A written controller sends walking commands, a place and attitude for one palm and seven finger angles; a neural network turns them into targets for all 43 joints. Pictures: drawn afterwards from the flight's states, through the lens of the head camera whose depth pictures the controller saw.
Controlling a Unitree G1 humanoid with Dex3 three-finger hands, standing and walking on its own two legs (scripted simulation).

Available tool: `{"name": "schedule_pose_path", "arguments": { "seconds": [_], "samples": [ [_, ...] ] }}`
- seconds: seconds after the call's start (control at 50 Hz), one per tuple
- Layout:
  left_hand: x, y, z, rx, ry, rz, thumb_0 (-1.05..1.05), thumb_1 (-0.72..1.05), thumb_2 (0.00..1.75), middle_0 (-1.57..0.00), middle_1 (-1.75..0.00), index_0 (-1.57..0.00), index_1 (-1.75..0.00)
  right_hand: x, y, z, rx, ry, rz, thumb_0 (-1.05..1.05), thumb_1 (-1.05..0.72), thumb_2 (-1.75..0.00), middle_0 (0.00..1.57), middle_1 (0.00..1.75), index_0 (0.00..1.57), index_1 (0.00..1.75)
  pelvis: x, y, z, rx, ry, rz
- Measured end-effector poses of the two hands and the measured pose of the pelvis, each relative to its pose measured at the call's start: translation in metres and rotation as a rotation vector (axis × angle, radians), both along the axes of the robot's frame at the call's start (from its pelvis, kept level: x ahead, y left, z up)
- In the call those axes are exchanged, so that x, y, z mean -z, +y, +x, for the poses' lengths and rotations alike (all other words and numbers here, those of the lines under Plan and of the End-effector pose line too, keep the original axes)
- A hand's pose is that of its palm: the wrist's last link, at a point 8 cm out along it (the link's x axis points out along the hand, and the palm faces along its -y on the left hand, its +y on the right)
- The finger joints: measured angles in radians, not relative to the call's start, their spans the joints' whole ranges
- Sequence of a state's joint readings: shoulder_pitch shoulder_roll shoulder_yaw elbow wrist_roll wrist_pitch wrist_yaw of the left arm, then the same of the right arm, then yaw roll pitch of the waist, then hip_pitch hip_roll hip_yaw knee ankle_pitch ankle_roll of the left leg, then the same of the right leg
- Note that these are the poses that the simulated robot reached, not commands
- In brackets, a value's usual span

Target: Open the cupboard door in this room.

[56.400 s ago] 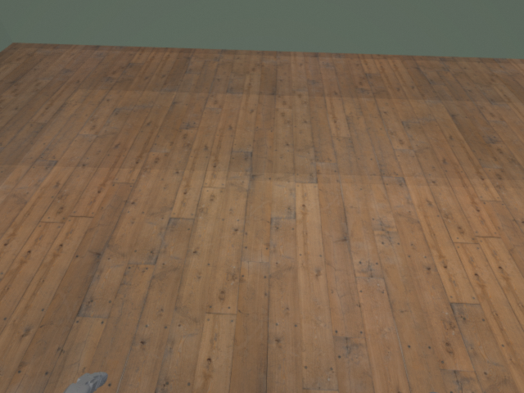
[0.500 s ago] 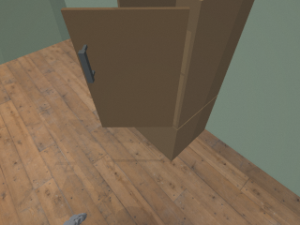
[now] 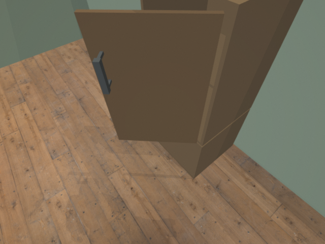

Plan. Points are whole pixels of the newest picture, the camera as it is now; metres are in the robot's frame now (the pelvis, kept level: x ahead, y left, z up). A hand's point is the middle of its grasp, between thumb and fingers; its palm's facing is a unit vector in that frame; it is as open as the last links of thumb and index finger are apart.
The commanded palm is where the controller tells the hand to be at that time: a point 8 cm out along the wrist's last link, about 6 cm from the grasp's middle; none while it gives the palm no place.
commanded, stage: come to a stop and stand still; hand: left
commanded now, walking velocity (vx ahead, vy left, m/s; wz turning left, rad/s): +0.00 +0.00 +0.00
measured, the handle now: (103, 73) +0.57 +0.23 +0.09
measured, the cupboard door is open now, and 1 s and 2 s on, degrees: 47 47 47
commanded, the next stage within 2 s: none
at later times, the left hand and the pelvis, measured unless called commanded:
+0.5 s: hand out of the picture +0.02 +0.21 -0.16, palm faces +0.00 -0.97 -0.24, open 7.4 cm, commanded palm none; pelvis -0.06 +0.02 +0.00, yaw -2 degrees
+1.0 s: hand out of the picture -0.15 +0.21 -0.18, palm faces +0.02 -0.98 -0.18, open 7.4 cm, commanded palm none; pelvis -0.14 +0.03 +0.00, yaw -1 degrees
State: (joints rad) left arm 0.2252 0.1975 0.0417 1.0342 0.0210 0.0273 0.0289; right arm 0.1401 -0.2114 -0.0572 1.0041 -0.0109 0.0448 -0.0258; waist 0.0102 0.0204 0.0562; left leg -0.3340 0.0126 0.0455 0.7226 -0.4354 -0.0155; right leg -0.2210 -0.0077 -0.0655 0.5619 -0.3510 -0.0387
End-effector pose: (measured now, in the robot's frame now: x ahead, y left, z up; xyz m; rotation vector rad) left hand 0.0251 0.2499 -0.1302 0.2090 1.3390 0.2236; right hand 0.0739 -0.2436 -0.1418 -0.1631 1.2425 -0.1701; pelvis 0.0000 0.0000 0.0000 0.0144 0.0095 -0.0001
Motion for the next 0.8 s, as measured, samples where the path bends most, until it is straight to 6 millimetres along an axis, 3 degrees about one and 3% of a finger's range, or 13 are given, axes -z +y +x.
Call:
{"name": "schedule_pose_path", "arguments": {
  "seconds": [0.14,0.26,0.36,0.48,0.6,0.8],
  "samples": [
    [0.005,-0.008,-0.015,0.025,0.021,-0.035,0.01,0.9,0.9,-0.2,-0.3,-0.2,-0.3,-0.012,0.002,0.005,-0.034,-0.03,-0.019,0.01,-0.92,-0.9,0.19,0.3,0.2,0.29,-0.003,0.004,-0.006,0.007,0.01,0.002],
    [0.008,-0.005,-0.008,0.039,-0.07,-0.041,0.01,0.9,0.9,-0.2,-0.3,-0.2,-0.3,-0.012,0.009,-0.006,-0.035,-0.115,-0.033,0.01,-0.91,-0.9,0.19,0.3,0.2,0.3,0.005,0.01,-0.013,0.014,-0.009,-0.012],
    [0.005,-0.001,-0.002,0.072,-0.162,-0.039,0.01,0.9,0.9,-0.2,-0.3,-0.2,-0.3,-0.014,0.018,-0.027,-0.001,-0.155,-0.022,0.01,-0.91,-0.9,0.2,0.3,0.2,0.3,0.006,0.014,-0.028,0.02,-0.036,-0.012],
    [-0.002,0.009,-0.008,0.101,-0.219,-0.039,0.01,0.9,0.9,-0.2,-0.3,-0.2,-0.3,-0.014,0.029,-0.07,0.003,-0.134,-0.005,0.01,-0.91,-0.9,0.2,0.3,0.2,0.3,0.003,0.02,-0.054,0.03,-0.063,-0.015],
    [-0.004,0.02,-0.038,0.107,-0.194,-0.031,0.01,0.9,0.9,-0.2,-0.3,-0.2,-0.3,-0.01,0.034,-0.125,0.018,-0.054,0.001,0.01,-0.91,-0.9,0.2,0.3,0.2,0.3,0.001,0.026,-0.079,0.031,-0.066,-0.016],
    [0.005,0.022,-0.125,0.052,-0.032,-0.042,0.01,0.9,0.9,-0.19,-0.3,-0.2,-0.3,-0.005,0.036,-0.202,0.056,0.1,0.007,0.01,-0.91,-0.9,0.2,0.3,0.2,0.3,-0.002,0.029,-0.107,0.024,-0.062,-0.016]
  ]
}}
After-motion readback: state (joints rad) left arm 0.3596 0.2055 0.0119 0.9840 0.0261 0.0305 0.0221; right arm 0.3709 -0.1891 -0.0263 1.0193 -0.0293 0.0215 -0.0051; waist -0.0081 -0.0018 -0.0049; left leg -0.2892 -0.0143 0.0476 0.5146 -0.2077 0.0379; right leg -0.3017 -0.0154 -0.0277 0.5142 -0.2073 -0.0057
